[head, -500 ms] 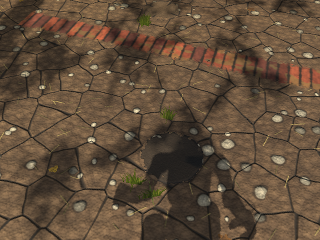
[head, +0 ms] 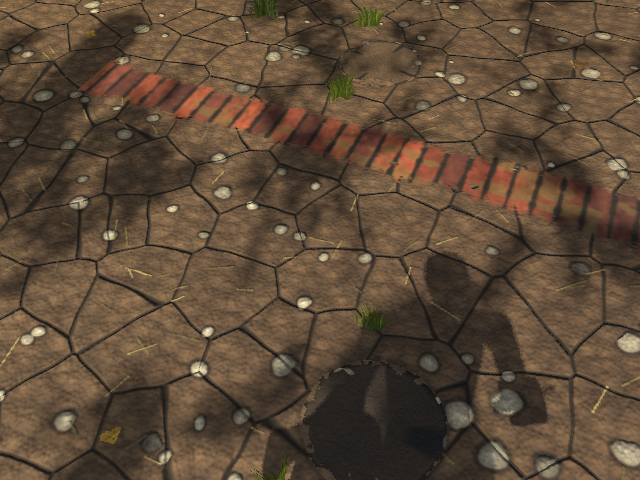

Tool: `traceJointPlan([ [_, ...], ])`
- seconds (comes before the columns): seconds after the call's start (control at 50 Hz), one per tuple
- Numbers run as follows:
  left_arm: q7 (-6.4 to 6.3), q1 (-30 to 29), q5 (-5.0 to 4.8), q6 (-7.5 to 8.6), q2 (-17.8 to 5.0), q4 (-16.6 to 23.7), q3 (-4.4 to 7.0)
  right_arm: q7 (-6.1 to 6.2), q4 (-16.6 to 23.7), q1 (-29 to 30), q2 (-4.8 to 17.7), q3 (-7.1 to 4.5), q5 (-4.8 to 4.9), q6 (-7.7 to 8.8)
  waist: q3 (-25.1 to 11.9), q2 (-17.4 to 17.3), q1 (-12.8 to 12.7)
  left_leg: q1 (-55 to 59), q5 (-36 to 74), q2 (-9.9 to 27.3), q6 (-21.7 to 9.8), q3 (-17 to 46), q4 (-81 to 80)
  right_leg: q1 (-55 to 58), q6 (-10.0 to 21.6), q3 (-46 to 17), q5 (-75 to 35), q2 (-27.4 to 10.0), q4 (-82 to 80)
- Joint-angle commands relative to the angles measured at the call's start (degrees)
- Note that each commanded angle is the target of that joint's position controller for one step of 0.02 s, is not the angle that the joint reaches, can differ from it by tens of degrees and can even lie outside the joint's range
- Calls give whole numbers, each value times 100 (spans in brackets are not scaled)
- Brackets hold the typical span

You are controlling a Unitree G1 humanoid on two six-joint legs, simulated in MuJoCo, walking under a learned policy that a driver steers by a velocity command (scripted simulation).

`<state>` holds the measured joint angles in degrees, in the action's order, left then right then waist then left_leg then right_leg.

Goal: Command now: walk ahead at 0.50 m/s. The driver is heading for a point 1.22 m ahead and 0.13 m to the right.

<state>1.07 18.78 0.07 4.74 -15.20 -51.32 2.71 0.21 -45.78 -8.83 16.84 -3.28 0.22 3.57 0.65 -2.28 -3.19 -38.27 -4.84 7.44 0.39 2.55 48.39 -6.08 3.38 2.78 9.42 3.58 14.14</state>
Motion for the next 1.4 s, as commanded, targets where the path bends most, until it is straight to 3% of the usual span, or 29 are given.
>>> traceJointPlan([
  [0.02,-79,-201,-56,77,-974,302,210,-51,360,390,170,-3,9,88,185,527,62,276,939,-81,39,-122,-968,-302,821,-679,-1025,-1378,-804],
  [0.14,-121,295,-134,-88,-1086,-31,264,-223,656,1144,279,12,76,163,367,568,-106,207,623,-271,-171,-119,-1867,730,713,-769,-1178,-1810,-378],
  [0.18,-146,223,-140,-147,-1158,-57,298,-251,616,906,421,-36,70,184,211,668,94,636,187,-396,-322,-214,-1993,978,605,-784,-1897,-1890,-3],
  [0.22,-166,82,-120,-205,-1055,-22,253,-199,215,-395,804,-250,34,189,-610,587,760,2544,176,-674,-605,-486,-2153,677,354,-424,-3268,-1465,1534],
  [0.24,-179,153,11,-201,-777,122,127,-141,11,-1421,1218,-374,-27,169,-1491,-32,1097,4293,345,289,-966,588,-1930,-439,140,-155,-1904,-1113,3293],
  [0.26,-105,897,15,-70,-39,158,-87,-164,-146,-1696,1634,-461,15,129,-2149,-1566,707,6184,-908,1476,-1909,3257,-2529,-2799,-229,-192,1867,-17,5227],
  [0.28,-75,490,-119,53,-654,94,48,-170,-97,-1692,1026,-305,65,130,-2028,-942,983,6034,-1915,1401,-1772,3749,-3071,-3474,-154,-947,2422,-237,5868],
  [0.3,-51,-98,-264,136,-970,298,140,-152,-19,-1213,826,-224,41,152,-1157,-660,929,5306,-1826,1215,-1507,2962,-3205,-3834,-48,-870,1928,-534,5935],
  [0.34,-105,-499,-154,146,-876,376,153,-153,89,-507,574,-142,-41,171,-379,-150,614,3872,-724,842,-1374,1929,-3502,-3481,-83,-677,1051,-991,5371],
  [0.38,-107,-275,-109,33,-694,301,158,-167,73,-320,412,-96,-90,214,-294,-302,327,3236,-144,597,-1330,1394,-3800,-2884,-137,-718,715,-1165,5008],
  [0.56,-49,-1603,-44,-37,-331,684,61,-17,-369,-899,755,-168,23,204,223,-77,588,3026,582,267,-1186,131,-4258,-2970,-411,-373,-1452,-1000,2368],
  [0.66,86,-2296,-105,22,-387,962,35,14,-691,-1350,821,-200,80,77,402,-86,766,3893,706,619,-1121,163,-3933,-3089,-248,-377,-1277,-848,1634],
  [0.72,147,-2034,-102,62,-587,953,100,50,-746,-1252,924,-249,93,-15,209,-226,503,4323,1742,778,-969,191,-3395,-2596,-17,-271,-634,-684,1440],
  [0.76,94,-655,-71,63,-971,529,322,67,-706,-1098,827,-205,74,-79,-643,-165,-184,3962,3065,352,-723,-159,-1808,-607,268,-7,-676,-406,1315],
  [0.78,36,379,-11,44,-1384,319,441,81,-567,-1189,591,-91,-47,-79,-1511,484,-493,2775,1532,-10,-518,-413,-23,1176,629,-1151,-826,-1411,1524],
  [0.8,67,625,-42,7,-1695,175,503,8,-570,-1909,-146,111,-38,47,-2132,2020,-89,489,-2387,-1111,-166,-284,1837,2931,1515,-3861,554,-2548,821],
  [0.82,74,539,-97,16,-1118,243,339,-25,-625,-1507,469,-19,83,176,-1930,1376,-331,-153,-2885,-869,-261,478,2501,2777,1340,-4218,1344,-2454,368],
  [0.84,54,78,-78,37,-936,321,271,-54,-444,-970,741,-101,230,265,-1120,1117,-262,-512,-2392,-588,-360,383,2574,2065,1112,-3432,1184,-2304,238],
  [0.88,55,-600,18,63,-720,438,206,6,-374,-551,656,-121,128,280,-342,511,50,-156,-1498,-111,-327,161,2033,592,1004,-2424,104,-1957,-90],
  [0.92,68,-753,67,107,-557,415,162,12,-445,-763,465,-125,87,162,-282,704,324,430,-1194,79,-273,211,1666,-26,979,-1907,-459,-1731,-371],
  [1.04,-60,-345,-6,110,-830,145,227,15,-202,33,258,-94,-9,41,95,510,246,-48,191,130,4,59,-12,-158,947,-1050,-1057,-1556,-805],
  [1.2,-136,382,-104,-41,-922,-295,254,-185,202,1352,177,7,83,148,431,537,-137,116,878,-235,-127,-171,-1789,672,749,-655,-1152,-1699,-575],
  [1.26,-170,340,-131,-130,-1011,-353,303,-251,234,1206,372,-52,82,195,298,641,87,551,251,-371,-335,-202,-2014,1075,615,-771,-1988,-1896,-81],
  [1.3,-174,141,-129,-186,-958,-304,271,-201,-120,-44,737,-260,55,222,-429,640,771,2379,182,-666,-567,-436,-2216,763,412,-598,-3333,-1531,1294],
  [1.32,-176,129,-46,-186,-742,-157,169,-138,-359,-1127,1127,-390,-37,227,-1293,243,1155,4204,274,105,-879,342,-1939,-331,219,-387,-2253,-1175,2880],
  [1.34,-130,868,-39,-83,19,-112,-47,-125,-506,-1600,1587,-505,-44,177,-2126,-1217,876,6294,-883,1538,-1721,2880,-2398,-2685,-207,-158,1023,-149,5020],
  [1.36,-122,600,-146,19,-469,-196,66,-123,-470,-1573,1005,-338,-4,173,-2170,-981,1055,6104,-1586,1596,-1647,3614,-3002,-3249,-158,-998,2400,-232,5806],
  [1.38,-118,118,-306,72,-854,-30,193,-101,-415,-1103,755,-248,-1,193,-1268,-732,981,5354,-1651,1436,-1345,2750,-3147,-3654,-68,-1021,2023,-524,6033],
  [1.4,-152,-157,-322,74,-833,33,200,-91,-335,-653,590,-196,-21,213,-784,-422,807,4556,-1340,1242,-1175,2062,-3320,-3546,-47,-871,1506,-830,5861],
])
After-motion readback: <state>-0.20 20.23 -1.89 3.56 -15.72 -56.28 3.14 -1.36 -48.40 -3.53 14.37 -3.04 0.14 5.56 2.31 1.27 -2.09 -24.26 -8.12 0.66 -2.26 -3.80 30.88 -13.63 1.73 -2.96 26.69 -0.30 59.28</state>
